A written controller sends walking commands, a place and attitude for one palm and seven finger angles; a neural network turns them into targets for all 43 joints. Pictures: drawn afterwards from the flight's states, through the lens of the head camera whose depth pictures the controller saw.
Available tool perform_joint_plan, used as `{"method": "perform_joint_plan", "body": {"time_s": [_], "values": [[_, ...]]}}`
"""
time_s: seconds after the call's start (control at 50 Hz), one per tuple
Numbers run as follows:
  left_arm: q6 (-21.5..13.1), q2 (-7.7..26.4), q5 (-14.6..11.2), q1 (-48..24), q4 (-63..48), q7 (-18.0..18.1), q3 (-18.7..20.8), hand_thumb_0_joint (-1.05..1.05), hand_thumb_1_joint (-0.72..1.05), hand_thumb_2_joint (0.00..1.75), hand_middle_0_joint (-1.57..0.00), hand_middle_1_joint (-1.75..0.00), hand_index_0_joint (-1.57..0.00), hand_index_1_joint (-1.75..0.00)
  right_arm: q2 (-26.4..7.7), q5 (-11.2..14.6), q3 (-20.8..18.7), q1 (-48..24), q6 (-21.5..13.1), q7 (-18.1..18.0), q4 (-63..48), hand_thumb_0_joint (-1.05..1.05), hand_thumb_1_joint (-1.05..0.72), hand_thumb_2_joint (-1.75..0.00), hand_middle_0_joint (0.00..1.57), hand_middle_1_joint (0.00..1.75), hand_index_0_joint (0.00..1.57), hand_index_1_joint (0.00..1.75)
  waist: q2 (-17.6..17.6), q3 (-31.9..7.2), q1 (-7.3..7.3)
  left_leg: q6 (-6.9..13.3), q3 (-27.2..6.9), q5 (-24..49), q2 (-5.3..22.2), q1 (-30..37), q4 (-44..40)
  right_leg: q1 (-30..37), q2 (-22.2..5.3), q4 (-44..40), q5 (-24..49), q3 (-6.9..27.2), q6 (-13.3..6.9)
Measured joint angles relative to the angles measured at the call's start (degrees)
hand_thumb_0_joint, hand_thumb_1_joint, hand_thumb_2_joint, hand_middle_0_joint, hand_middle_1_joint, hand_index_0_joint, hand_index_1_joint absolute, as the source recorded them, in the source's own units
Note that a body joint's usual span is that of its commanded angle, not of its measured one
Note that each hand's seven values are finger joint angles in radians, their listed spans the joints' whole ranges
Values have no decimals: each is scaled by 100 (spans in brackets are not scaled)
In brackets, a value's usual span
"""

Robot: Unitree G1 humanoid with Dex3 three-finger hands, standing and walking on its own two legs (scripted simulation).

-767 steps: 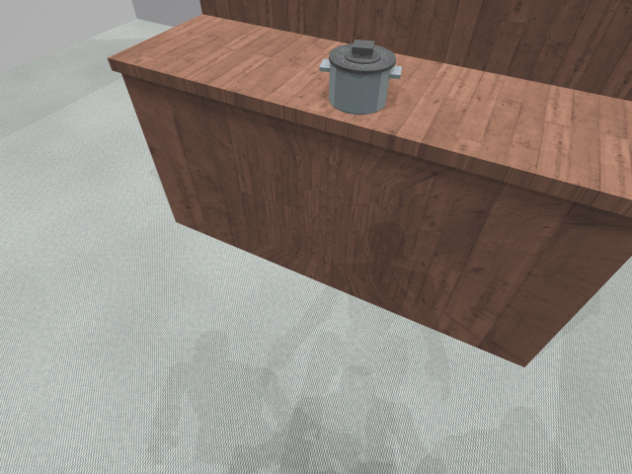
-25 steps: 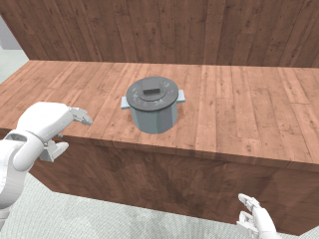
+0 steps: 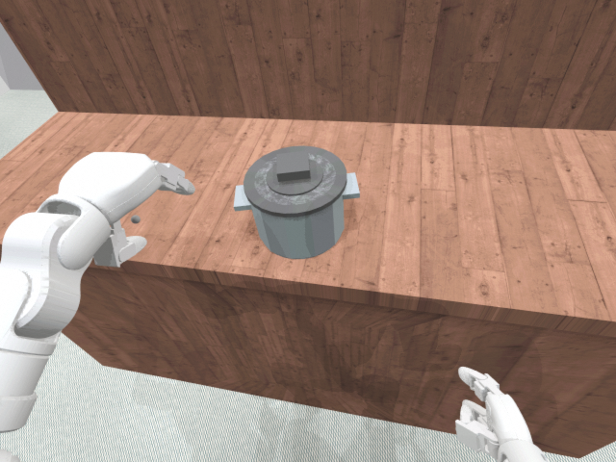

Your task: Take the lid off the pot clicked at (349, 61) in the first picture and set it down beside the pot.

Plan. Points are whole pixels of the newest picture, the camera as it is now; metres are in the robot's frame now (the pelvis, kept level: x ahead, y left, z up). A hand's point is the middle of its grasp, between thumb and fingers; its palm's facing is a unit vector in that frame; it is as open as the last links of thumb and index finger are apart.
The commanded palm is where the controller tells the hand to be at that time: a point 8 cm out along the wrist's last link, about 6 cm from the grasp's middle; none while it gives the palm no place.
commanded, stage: move the open hand above the knob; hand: left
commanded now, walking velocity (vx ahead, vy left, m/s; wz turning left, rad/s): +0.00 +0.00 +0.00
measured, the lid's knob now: (293, 166) +0.51 +0.08 +0.12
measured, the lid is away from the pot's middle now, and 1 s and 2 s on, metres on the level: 0.00 0.00 0.00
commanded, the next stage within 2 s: none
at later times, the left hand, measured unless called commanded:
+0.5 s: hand (202, 183) +0.39 +0.17 +0.19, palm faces -0.14 +0.01 -0.99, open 10.1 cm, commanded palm +0.37 +0.17 +0.25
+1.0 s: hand (252, 152) +0.45 +0.12 +0.19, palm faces -0.18 +0.01 -0.98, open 10.1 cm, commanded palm +0.43 +0.12 +0.25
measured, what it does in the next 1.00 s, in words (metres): stands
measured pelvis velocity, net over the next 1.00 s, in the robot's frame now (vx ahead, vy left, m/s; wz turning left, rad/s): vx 0.02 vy -0.02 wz -0.01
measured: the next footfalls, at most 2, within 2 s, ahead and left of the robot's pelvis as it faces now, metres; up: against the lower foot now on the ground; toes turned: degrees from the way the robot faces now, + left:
none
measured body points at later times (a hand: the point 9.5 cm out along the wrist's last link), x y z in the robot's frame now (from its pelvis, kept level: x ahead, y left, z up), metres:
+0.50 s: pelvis +0.01 -0.02 +0.00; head +0.03 -0.07 +0.45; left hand +0.39 +0.17 +0.24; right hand +0.21 -0.25 -0.11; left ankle +0.04 +0.09 -0.74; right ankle +0.02 -0.14 -0.74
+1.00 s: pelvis +0.02 -0.02 +0.00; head +0.04 -0.07 +0.45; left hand +0.45 +0.11 +0.24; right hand +0.19 -0.26 -0.12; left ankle +0.04 +0.09 -0.74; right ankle +0.02 -0.14 -0.74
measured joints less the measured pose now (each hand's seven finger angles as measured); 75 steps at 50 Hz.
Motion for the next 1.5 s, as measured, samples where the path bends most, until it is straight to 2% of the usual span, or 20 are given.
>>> {"method": "perform_joint_plan", "body": {"time_s": [0.06,0.3,0.48,0.76,0.92,1.2,1.26,1.5], "values": [[16,-22,80,-263,172,-29,-191,0,-34,151,-85,-8,-86,-8,13,-9,9,-10,10,-14,32,1,-91,-89,20,30,20,30,-17,24,-35,-20,-16,-13,7,7,-2,0,8,20,-26,-15,-20],[289,-277,167,-773,499,-105,-465,0,-34,151,-85,-8,-86,-8,-39,11,-13,7,174,104,14,1,-91,-89,20,30,20,30,41,-24,-187,-71,18,-100,47,-8,19,-83,47,146,-148,22,-79],[479,-424,184,-1130,826,-113,-659,0,-34,151,-85,-8,-86,-8,-61,52,-31,20,262,111,18,1,-91,-89,20,30,20,30,36,-62,-227,-107,19,-150,64,-11,40,-123,64,239,-231,24,-116],[651,-783,380,-2113,1777,-82,-1257,0,-34,151,-85,-8,-86,-8,-4,87,-5,-18,288,64,155,1,-91,-89,20,30,20,30,-47,-94,-302,-132,-12,-185,51,-60,72,-191,51,337,-311,-7,-146],[752,-964,449,-2600,2378,-68,-1401,0,-33,151,-85,-8,-86,-8,31,84,0,86,272,62,205,1,-91,-89,20,30,20,30,-73,-121,-419,-121,20,-207,50,-80,52,-233,51,340,-334,26,-143],[903,-1317,528,-3243,3167,53,-1583,0,-33,151,-85,-8,-86,-8,6,87,-35,238,251,63,358,1,-91,-89,20,30,20,30,-111,-181,-516,-88,61,-226,32,-99,-6,-266,32,290,-346,69,-113],[990,-1373,585,-3410,3302,58,-1722,0,-33,151,-85,-8,-86,-8,24,86,-57,264,249,70,369,1,-91,-89,20,30,20,30,-133,-193,-524,-82,62,-218,24,-113,-26,-282,24,278,-342,70,-109],[1078,-1795,644,-3988,4040,234,-1851,0,-33,151,-85,-8,-86,-8,88,52,-27,274,277,101,463,1,-91,-89,20,30,20,30,-146,-290,-597,-61,80,-209,5,-178,-60,-354,4,251,-335,90,-90]]}}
